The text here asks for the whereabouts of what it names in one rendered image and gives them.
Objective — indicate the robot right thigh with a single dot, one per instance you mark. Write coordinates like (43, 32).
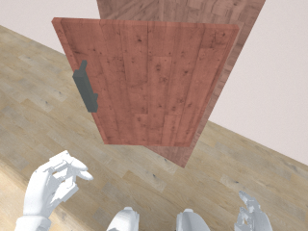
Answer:
(190, 221)

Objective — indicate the left robot forearm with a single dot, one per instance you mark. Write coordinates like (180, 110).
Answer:
(32, 223)

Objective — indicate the robot right hand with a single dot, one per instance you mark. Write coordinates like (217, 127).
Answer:
(256, 220)

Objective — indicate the handle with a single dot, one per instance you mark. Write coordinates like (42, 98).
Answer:
(83, 85)

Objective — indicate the robot left thigh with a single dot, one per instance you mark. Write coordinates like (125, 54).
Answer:
(125, 220)

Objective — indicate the cupboard door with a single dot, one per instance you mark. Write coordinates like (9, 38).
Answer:
(154, 79)

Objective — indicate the robot thigh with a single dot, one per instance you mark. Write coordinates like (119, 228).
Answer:
(125, 220)
(190, 221)

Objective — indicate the robot left hand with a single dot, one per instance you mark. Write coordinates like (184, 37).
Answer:
(38, 199)

